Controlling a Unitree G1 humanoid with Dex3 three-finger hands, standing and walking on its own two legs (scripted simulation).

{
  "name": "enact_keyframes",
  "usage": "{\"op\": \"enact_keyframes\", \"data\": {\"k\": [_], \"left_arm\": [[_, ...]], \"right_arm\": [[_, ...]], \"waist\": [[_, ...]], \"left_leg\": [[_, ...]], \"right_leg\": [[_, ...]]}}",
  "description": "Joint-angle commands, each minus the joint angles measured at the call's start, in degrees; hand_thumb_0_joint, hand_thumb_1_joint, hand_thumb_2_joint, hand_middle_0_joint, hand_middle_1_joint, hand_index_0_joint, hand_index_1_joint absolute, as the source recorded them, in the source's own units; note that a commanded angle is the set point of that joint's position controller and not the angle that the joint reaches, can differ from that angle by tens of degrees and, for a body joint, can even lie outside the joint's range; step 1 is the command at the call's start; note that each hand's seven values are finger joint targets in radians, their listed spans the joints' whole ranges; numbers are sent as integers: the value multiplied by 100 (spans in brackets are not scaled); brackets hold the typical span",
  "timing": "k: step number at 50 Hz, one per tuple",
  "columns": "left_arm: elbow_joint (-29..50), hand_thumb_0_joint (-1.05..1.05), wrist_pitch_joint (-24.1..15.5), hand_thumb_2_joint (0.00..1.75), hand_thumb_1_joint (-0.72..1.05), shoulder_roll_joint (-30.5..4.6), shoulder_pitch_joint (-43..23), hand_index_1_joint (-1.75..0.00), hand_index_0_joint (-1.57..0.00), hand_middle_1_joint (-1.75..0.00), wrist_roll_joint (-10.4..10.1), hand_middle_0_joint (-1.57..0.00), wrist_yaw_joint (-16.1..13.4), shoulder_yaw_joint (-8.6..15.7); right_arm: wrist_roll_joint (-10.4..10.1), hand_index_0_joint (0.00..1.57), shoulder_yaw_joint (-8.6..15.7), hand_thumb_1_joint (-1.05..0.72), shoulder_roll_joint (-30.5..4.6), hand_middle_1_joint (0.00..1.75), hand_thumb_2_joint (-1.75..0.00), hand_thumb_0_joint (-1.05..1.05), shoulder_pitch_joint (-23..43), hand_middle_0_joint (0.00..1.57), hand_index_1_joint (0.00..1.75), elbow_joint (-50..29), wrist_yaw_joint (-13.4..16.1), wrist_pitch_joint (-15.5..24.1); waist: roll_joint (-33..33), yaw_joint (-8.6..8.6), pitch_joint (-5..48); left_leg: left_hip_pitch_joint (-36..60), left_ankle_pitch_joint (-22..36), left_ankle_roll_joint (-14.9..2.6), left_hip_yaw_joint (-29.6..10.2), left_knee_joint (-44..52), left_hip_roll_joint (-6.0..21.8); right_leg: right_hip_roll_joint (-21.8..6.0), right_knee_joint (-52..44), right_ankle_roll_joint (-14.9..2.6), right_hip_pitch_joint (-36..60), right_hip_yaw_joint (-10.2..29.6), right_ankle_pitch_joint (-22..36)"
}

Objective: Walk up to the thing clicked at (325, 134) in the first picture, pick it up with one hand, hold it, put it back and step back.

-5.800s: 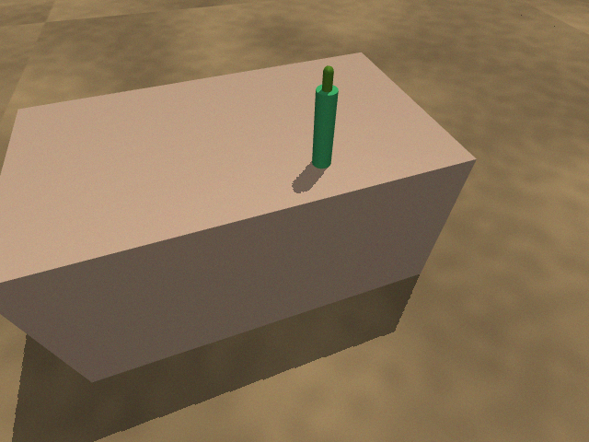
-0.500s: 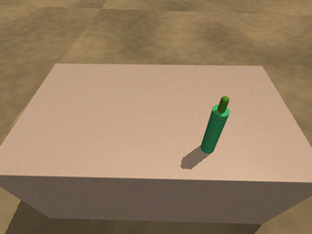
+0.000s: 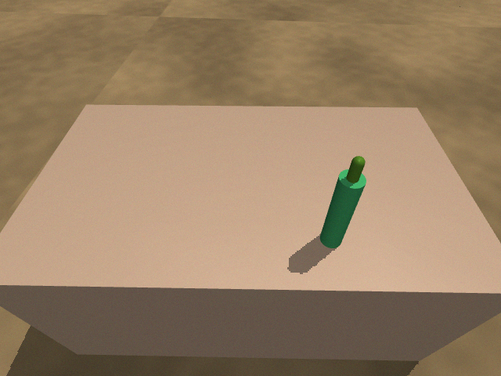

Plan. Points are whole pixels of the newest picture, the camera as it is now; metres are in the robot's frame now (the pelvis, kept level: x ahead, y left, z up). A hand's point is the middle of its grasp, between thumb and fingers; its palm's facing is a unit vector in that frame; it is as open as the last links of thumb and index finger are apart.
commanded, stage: rise first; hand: right
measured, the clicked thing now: (343, 204) +0.48 -0.18 -0.05
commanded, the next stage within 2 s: go down in 1.32 s
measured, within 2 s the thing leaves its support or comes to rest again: neither
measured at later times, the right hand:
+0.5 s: hand out of the picture +0.15 -0.25 -0.11, palm faces +0.22 +0.91 -0.36, open 15.5 cm
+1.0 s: hand (425, 364) +0.17 -0.25 -0.06, palm faces +0.28 +0.89 -0.36, open 17.4 cm
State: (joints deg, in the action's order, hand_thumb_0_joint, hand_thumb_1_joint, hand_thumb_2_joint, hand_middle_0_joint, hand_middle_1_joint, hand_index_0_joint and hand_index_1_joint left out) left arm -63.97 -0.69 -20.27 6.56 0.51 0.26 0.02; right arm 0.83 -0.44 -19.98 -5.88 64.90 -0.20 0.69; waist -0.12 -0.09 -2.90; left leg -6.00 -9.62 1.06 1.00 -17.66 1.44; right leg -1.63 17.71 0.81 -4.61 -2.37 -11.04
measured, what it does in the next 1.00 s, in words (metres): stands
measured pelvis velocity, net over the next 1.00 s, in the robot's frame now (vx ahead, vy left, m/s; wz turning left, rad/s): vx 0.01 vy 0.01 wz -0.03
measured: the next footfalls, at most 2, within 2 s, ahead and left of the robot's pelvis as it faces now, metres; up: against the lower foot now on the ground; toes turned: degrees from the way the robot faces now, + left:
none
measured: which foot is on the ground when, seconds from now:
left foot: down 0.00-1.00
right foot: down 0.00-1.00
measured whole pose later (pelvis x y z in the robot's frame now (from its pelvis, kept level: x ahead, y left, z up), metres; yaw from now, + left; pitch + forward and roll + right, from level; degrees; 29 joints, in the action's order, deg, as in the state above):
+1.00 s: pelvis +0.01 +0.01 +0.00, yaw -2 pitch -1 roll +0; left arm -36.4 -3.4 -13.6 12.1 -1.6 -4.9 5.2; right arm -1.9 9.5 -15.8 -17.8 21.4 4.0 3.5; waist -1.6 1.1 -1.8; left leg -8.6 -13.0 0.3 2.8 -22.7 1.5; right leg -1.7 21.9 1.4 -7.5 -0.5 -13.3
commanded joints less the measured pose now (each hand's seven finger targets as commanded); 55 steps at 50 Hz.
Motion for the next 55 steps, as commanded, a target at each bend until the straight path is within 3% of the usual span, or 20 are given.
{"op": "enact_keyframes", "data": {"k": [1,2,3,4,6,9,11,12,14,18,20,22,31,32,34,37,45,49,52,55], "left_arm": [[353,0,-100,90,90,-1237,-179,-30,-20,-30,8,-20,-73,224],[344,0,-104,82,82,-1207,-176,-22,-12,-22,7,-12,-72,210],[2354,0,-700,74,74,-273,-2186,-14,-4,-14,-494,-4,-124,154],[2443,0,-800,66,66,-460,-1871,-6,0,-6,-604,-2,-247,121],[1528,0,-629,50,50,-1240,-800,-6,-1,-4,-577,-2,-396,712],[1491,0,-660,26,26,-817,-781,-5,-2,-5,-457,-3,-449,771],[1830,0,-623,20,11,-929,-90,-5,-4,-5,-289,-3,-440,1145],[1398,0,-542,17,8,-585,444,-4,-5,-6,-265,-4,-422,1002],[2063,0,-553,14,-2,-757,-11,-4,-6,-6,-236,-4,-466,1092],[2329,0,-479,12,-23,-207,-229,-5,-5,-5,-265,-5,-466,815],[2512,0,-507,10,-35,-471,-397,-6,-5,-6,-236,-5,-524,949],[2755,0,-535,9,-46,-431,-489,-6,-5,-6,-222,-6,-563,929],[3165,0,-570,7,-54,-252,47,-7,-6,-7,-197,-6,-668,819],[3198,0,-555,6,-54,-144,148,-6,-6,-7,-197,-6,-644,721],[3180,0,-538,6,-54,24,131,-6,-6,-6,-214,-6,-588,580],[3412,0,-541,6,-54,-223,37,-6,-6,-6,-201,-6,-588,763],[3589,0,-525,7,-55,-256,155,-6,-6,-6,-187,-6,-570,892],[3549,0,-525,7,-54,97,166,-6,-6,-7,-198,-6,-531,598],[3507,0,-512,8,-54,66,168,-7,-6,-7,-178,-5,-514,620],[3644,0,-524,8,-55,-356,94,-7,-6,-7,-159,-6,-545,984]], "right_arm": [[-20,20,253,-90,-1241,30,-90,0,192,20,30,-355,69,103],[-18,12,256,-82,-1255,22,-82,0,207,12,22,-357,67,97],[-466,6,73,-74,-160,14,-74,0,2218,7,14,-2368,125,531],[-655,6,162,-66,-460,6,-66,0,1997,7,6,-2571,244,754],[-590,6,760,-50,-1241,5,-50,0,773,7,5,-1277,431,562],[-445,6,871,-26,-1002,5,-26,0,993,7,5,-1585,484,631],[-306,6,1416,-11,-1270,5,-18,0,-304,7,5,-2015,480,571],[-304,6,1285,-5,-974,5,-17,0,-713,6,5,-1733,456,510],[-315,6,1289,5,-1036,5,-15,0,-8,6,5,-2636,481,525],[-345,5,1078,24,-560,5,-11,0,-45,5,5,-3104,462,428],[-306,5,1262,34,-902,5,-9,0,107,5,6,-3452,507,447],[-295,5,1189,42,-752,6,-8,0,-17,5,6,-3518,513,453],[-255,5,1433,53,-983,6,-6,0,-257,4,6,-4538,577,599],[-261,5,1380,54,-746,6,-6,0,-716,4,6,-4142,553,543],[-284,5,1304,55,-683,6,-5,0,-523,4,6,-4497,506,570],[-291,5,1480,56,-811,6,-5,0,-648,4,6,-4757,512,558],[-305,5,1482,55,-687,6,-6,0,-792,4,6,-5283,492,576],[-310,5,1410,55,-576,6,-6,0,-918,4,6,-5447,468,607],[-286,5,1485,56,-630,6,-6,0,-1050,4,6,-5664,458,654],[-287,5,1553,55,-714,6,-6,0,-1139,4,6,-5810,459,679]], "waist": [[4,-2,476],[61,-1,458],[-425,-87,426],[-3,130,723],[122,69,265],[-103,54,1191],[-67,139,1675],[-94,104,1339],[-143,17,1573],[-93,61,1145],[-179,58,1132],[-22,50,1089],[-108,92,1106],[-21,70,899],[-177,85,772],[-132,108,920],[-120,99,910],[-9,142,652],[-47,172,805],[-74,139,821]], "left_leg": [[158,966,-162,-506,174,655],[144,946,-185,-507,173,657],[-668,570,-125,105,-424,-124],[-233,188,-141,141,-217,-145],[-677,-89,-115,188,-333,-149],[-573,280,-148,129,-613,-93],[-275,778,-153,132,-644,-104],[-317,864,-134,165,-587,-126],[-148,1141,-114,174,-521,-159],[-359,814,-127,224,-439,-168],[-387,631,-137,214,-381,-144],[-371,567,-115,208,-333,-122],[-127,992,-77,212,-354,-57],[-186,872,-80,219,-318,-79],[-244,769,-97,241,-298,-94],[-112,866,-91,263,-289,-92],[-7,1290,-84,292,-314,-66],[7,984,-70,274,-213,-53],[83,1126,-72,306,-250,-63],[115,1098,-78,300,-237,-56]], "right_leg": [[-671,-259,-176,-17,520,873],[-677,-278,-173,-28,523,893],[62,331,-113,-814,29,634],[11,142,-103,-464,64,353],[76,271,-146,-909,0,59],[97,588,-130,-824,16,498],[164,590,-142,-672,-26,915],[161,550,-136,-711,-41,981],[150,510,-106,-488,-20,1199],[109,418,-121,-717,-4,912],[118,360,-126,-674,-2,737],[135,359,-151,-627,4,653],[189,350,-152,-289,-30,1094],[180,326,-168,-400,-32,991],[159,272,-149,-396,-31,914],[157,247,-142,-316,-14,1006],[147,267,-140,-69,3,1432],[168,222,-162,-204,-18,1121],[160,224,-144,-107,-13,1281],[163,196,-139,-82,1,1241]]}}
